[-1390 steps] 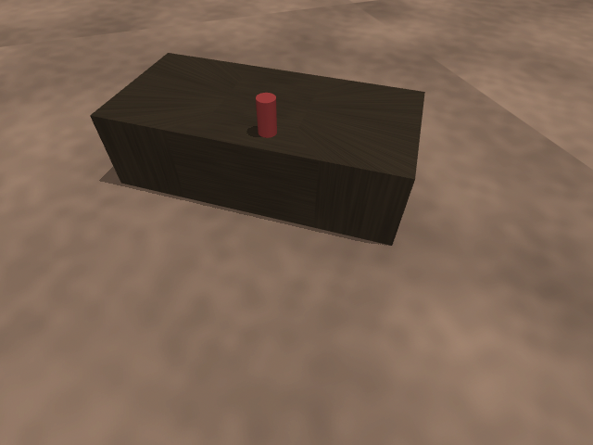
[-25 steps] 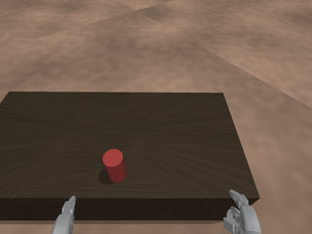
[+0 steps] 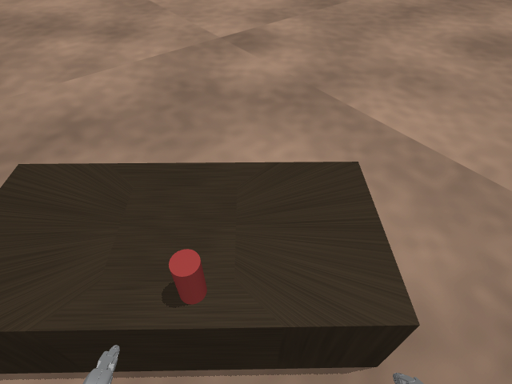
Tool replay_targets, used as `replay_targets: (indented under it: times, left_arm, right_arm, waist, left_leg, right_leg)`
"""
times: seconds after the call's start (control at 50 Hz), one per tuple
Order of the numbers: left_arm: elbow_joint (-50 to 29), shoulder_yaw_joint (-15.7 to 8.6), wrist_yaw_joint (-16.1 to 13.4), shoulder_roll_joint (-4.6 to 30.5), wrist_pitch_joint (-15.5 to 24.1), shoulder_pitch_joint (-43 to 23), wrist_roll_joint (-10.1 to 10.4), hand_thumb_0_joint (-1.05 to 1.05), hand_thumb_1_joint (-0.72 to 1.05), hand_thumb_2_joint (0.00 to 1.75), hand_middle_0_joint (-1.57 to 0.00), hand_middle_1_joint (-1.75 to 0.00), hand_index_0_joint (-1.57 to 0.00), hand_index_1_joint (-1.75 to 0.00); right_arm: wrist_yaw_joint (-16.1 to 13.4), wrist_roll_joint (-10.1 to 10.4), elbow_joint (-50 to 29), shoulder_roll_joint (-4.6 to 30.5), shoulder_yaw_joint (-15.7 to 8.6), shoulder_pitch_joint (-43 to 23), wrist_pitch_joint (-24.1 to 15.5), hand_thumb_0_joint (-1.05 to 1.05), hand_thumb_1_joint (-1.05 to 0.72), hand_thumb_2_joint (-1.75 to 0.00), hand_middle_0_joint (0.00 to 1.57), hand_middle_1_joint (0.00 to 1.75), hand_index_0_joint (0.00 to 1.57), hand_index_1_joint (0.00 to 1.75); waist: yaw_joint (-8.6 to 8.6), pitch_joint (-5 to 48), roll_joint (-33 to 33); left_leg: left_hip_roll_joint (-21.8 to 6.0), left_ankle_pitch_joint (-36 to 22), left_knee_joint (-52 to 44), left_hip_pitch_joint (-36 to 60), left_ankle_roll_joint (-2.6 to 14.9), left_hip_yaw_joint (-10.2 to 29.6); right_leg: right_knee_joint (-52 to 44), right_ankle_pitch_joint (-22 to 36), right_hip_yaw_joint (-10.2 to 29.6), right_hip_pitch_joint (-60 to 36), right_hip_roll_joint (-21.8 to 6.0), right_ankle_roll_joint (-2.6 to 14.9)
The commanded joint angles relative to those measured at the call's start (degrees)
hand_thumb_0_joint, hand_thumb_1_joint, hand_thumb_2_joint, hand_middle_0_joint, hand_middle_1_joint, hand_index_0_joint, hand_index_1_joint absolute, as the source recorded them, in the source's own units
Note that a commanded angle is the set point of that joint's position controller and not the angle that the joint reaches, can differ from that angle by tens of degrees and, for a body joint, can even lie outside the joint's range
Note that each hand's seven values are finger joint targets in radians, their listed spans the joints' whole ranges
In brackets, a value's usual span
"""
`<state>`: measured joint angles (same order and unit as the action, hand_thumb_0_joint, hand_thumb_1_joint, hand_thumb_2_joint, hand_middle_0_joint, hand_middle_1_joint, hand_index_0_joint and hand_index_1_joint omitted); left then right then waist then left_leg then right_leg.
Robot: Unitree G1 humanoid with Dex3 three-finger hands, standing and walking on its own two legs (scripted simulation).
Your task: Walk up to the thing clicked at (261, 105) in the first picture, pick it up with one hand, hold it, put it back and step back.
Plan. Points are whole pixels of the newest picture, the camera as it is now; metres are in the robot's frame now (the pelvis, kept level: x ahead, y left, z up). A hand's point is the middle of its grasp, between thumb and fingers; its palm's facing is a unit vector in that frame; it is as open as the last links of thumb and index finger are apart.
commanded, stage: home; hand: left
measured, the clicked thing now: (189, 277) +0.46 +0.18 -0.28
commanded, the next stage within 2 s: stand in 1.44 s
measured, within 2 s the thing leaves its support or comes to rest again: neither
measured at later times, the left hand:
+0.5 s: hand out of the picture +0.03 +0.24 -0.12, palm faces +0.02 -0.92 -0.40, open 17.6 cm
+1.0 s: hand out of the picture +0.03 +0.24 -0.12, palm faces +0.02 -0.93 -0.36, open 17.7 cm
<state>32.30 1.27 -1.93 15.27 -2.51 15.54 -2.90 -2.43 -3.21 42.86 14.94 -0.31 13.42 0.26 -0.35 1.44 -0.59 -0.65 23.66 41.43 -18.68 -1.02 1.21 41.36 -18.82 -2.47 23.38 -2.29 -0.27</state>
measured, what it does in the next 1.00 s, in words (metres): stands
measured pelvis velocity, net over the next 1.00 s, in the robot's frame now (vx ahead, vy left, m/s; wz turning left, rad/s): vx -0.02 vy -0.01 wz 0.02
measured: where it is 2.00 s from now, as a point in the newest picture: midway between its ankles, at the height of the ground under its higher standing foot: outside the picture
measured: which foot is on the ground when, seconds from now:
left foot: down 0.00-1.00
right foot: down 0.00-1.00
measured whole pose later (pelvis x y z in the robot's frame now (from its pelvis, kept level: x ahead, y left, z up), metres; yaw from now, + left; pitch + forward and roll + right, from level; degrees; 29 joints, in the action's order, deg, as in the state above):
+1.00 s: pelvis -0.02 -0.01 +0.03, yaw +1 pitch -4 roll +1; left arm 66.9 0.1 -0.2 18.8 0.0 8.0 -0.9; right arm -1.0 -1.4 61.7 19.7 0.9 12.8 0.9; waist 0.8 -1.9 -1.6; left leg -1.0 11.9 21.2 -5.8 -2.2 2.6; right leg 22.7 -8.6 -4.2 10.4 -1.8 0.5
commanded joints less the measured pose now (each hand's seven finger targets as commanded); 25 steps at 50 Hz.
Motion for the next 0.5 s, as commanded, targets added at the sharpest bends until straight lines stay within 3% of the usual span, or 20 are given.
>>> replay_targets:
  times: [0.0, 0.06, 0.08, 0.14, 0.16, 0.2, 0.28, 0.42, 0.48]
  left_arm:
    - [2.23, -4.09, -0.25, 10.68, 4.21, -3.43, -0.13, 0.0, -0.54, 0.06, -0.05, -0.06, -0.05, -0.06]
    - [7.31, -4.12, -0.5, 11.85, 4.42, -4.69, 0.21, 0.0, -0.58, 0.04, -0.05, -0.05, -0.05, -0.05]
    - [8.75, -4.09, -0.53, 12.0, 4.49, -4.66, 0.48, 0.0, -0.55, 0.06, -0.05, -0.05, -0.05, -0.05]
    - [12.78, -3.99, -0.7, 12.73, 4.3, -5.47, 0.67, 0.0, -0.57, 0.05, -0.05, -0.05, -0.05, -0.05]
    - [14.11, -3.82, -0.65, 12.41, 4.06, -5.47, 0.72, 0.0, -0.58, 0.04, -0.05, -0.05, -0.05, -0.05]
    - [16.6, -3.88, -0.7, 13.54, 4.18, -5.24, 0.79, 0.0, -0.59, 0.03, -0.04, -0.05, -0.04, -0.05]
    - [20.65, -3.59, -0.5, 14.51, 3.78, -5.5, 0.81, 0.0, -0.6, 0.03, -0.04, -0.05, -0.04, -0.05]
    - [25.66, -3.25, -0.38, 15.95, 3.95, -7.24, 1.11, 0.0, -0.6, 0.03, -0.04, -0.05, -0.04, -0.05]
    - [27.2, -3.11, -0.22, 16.33, 3.93, -7.67, 1.08, 0.0, -0.61, 0.02, -0.04, -0.04, -0.04, -0.04]
  right_arm:
    - [0.99, 0.19, -3.28, 9.96, -3.91, -3.55, -2.01, 0.0, -0.9, -0.9, 0.2, 0.3, 0.2, 0.3]
    - [1.22, 0.34, -0.05, 10.27, -3.88, -2.1, -1.17, 0.0, -0.9, -0.9, 0.2, 0.3, 0.2, 0.3]
    - [1.2, 0.38, 0.77, 10.73, -4.02, -1.82, -1.1, 0.0, -0.9, -0.9, 0.2, 0.3, 0.2, 0.3]
    - [1.16, 0.78, 3.17, 11.31, -3.83, -1.63, -0.82, 0.0, -0.9, -0.9, 0.2, 0.3, 0.2, 0.3]
    - [1.16, 0.76, 4.02, 11.81, -3.69, -1.46, -0.69, 0.0, -0.9, -0.9, 0.2, 0.3, 0.2, 0.3]
    - [1.13, 1.04, 5.28, 12.27, -3.68, -2.04, -0.54, 0.0, -0.9, -0.9, 0.2, 0.3, 0.2, 0.3]
    - [1.22, 1.23, 8.06, 13.24, -3.21, -1.97, 0.03, 0.0, -0.9, -0.9, 0.2, 0.3, 0.2, 0.3]
    - [1.21, 1.38, 11.23, 13.67, -2.29, -1.19, -0.08, 0.0, -0.9, -0.9, 0.2, 0.3, 0.2, 0.3]
    - [1.27, 1.57, 12.25, 14.04, -1.99, -1.43, -0.09, 0.0, -0.9, -0.9, 0.2, 0.3, 0.2, 0.3]
  waist:
    - [0.79, 2.21, -0.09]
    - [0.23, -0.72, 0.68]
    - [0.22, 0.4, -0.02]
    - [0.31, -0.34, -0.94]
    - [0.49, -2.35, -1.79]
    - [0.85, -0.96, -0.42]
    - [1.1, -3.97, -0.56]
    - [0.9, -3.32, 0.77]
    - [0.98, -4.8, 0.74]
  left_leg:
    - [-2.67, -12.49, -11.98, 1.51, 1.92, 3.82]
    - [-2.72, -12.26, -14.42, 2.63, 1.66, 4.07]
    - [-2.98, -14.62, -14.65, 4.28, 1.64, 4.12]
    - [-3.69, -15.43, -17.92, 4.53, 1.33, 4.92]
    - [-3.89, -13.1, -19.65, 3.32, 1.23, 5.32]
    - [-3.7, -14.52, -19.57, 5.8, 1.3, 4.98]
    - [-3.38, -9.02, -21.73, 5.28, 1.24, 4.83]
    - [-4.03, -11.9, -23.04, 7.41, 1.46, 5.06]
    - [-3.67, -10.52, -23.45, 7.03, 1.28, 4.8]
  right_leg:
    - [-10.6, 11.71, 3.57, -8.08, -3.35, 1.92]
    - [-13.82, 8.61, 4.03, -8.74, -3.8, 1.74]
    - [-13.9, 11.25, 3.89, -10.17, -3.88, 1.9]
    - [-15.3, 10.55, 3.41, -12.65, -3.56, 1.52]
    - [-16.03, 8.55, 3.11, -12.45, -3.23, 1.18]
    - [-17.72, 9.45, 3.7, -13.97, -3.91, 1.42]
    - [-21.03, 2.95, 4.46, -12.94, -4.08, 0.92]
    - [-23.5, 4.52, 5.38, -14.82, -4.82, 0.86]
    - [-25.03, 1.95, 5.77, -13.67, -4.81, 0.59]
